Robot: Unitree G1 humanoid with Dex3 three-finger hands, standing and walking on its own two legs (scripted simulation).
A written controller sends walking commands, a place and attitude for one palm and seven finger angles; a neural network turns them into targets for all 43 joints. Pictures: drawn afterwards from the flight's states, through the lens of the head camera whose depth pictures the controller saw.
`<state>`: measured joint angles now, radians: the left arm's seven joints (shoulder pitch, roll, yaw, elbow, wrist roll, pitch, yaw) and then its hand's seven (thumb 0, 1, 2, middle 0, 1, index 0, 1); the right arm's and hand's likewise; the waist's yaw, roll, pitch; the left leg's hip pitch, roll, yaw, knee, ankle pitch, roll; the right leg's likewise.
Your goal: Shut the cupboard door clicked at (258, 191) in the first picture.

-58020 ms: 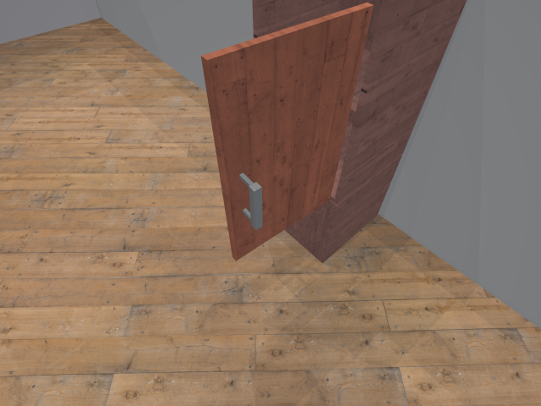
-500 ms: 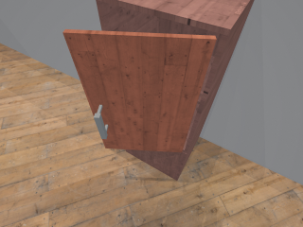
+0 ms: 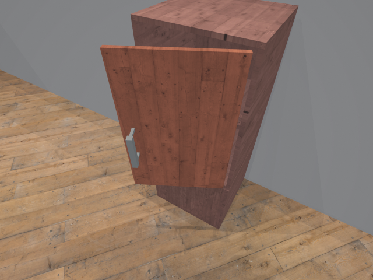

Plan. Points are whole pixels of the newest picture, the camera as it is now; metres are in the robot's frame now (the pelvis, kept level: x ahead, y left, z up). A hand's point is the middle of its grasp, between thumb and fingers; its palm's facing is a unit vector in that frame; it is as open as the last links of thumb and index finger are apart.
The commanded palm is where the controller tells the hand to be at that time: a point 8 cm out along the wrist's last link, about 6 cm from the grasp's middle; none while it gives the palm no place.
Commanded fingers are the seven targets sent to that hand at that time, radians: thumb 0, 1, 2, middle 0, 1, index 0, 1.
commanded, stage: come to a stop and stand still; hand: left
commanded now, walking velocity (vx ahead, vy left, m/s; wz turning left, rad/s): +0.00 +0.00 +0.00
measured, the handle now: (134, 148) +0.55 +0.21 -0.09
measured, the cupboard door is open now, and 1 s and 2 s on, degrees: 28 28 28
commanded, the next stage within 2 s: look again from close up in 0.28 s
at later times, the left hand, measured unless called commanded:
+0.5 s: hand out of the picture -0.03 +0.17 -0.18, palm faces +0.05 -0.99 -0.14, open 7.4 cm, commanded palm none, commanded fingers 0.00 0.90 0.90 -0.20 -0.30 -0.20 -0.30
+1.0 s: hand out of the picture +0.02 +0.17 -0.17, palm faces +0.02 -0.98 -0.17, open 7.4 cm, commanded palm none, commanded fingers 0.00 0.90 0.90 -0.20 -0.30 -0.20 -0.30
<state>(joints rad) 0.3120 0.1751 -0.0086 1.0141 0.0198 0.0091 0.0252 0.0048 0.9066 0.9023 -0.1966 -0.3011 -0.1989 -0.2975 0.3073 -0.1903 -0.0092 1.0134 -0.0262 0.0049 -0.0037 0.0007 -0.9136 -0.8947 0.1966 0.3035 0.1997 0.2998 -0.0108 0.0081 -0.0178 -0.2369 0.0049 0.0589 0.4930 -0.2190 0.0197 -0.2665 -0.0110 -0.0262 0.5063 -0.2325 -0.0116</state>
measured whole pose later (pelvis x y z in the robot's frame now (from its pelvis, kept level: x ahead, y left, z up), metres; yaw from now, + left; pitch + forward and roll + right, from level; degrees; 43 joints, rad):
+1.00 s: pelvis +0.02 +0.01 +0.01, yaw +0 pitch -1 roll +0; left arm 0.31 0.14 -0.02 1.09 0.02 -0.01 0.03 0.01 0.91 0.90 -0.20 -0.30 -0.20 -0.30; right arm 0.28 -0.14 0.01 1.12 -0.01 -0.02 -0.02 0.00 -0.92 -0.89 0.20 0.30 0.20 0.30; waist 0.00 -0.01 0.03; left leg -0.19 -0.02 0.06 0.42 -0.21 0.03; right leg -0.21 -0.02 0.00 0.43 -0.19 0.01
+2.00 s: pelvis +0.08 +0.01 +0.00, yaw -2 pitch +0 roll +1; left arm 0.21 0.17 0.01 1.02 0.01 0.00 0.04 0.00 0.91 0.90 -0.19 -0.30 -0.20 -0.30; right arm 0.23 -0.15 -0.02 1.10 -0.01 -0.02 -0.04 0.00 -0.93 -0.89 0.20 0.30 0.20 0.30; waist 0.00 -0.01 0.05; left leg -0.14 -0.01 0.10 0.47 -0.33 0.03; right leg -0.20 -0.03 -0.03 0.52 -0.32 0.01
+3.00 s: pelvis +0.05 +0.02 +0.00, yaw -2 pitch -1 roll +1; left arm 0.28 0.15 -0.02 1.08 0.01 -0.02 0.04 0.01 0.91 0.90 -0.19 -0.30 -0.20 -0.30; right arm 0.30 -0.17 0.02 1.09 -0.02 -0.03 -0.02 0.01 -0.92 -0.89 0.20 0.30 0.20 0.30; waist 0.00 0.02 0.02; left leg -0.17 -0.02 0.10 0.45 -0.27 0.04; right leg -0.23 -0.04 -0.03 0.50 -0.26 0.01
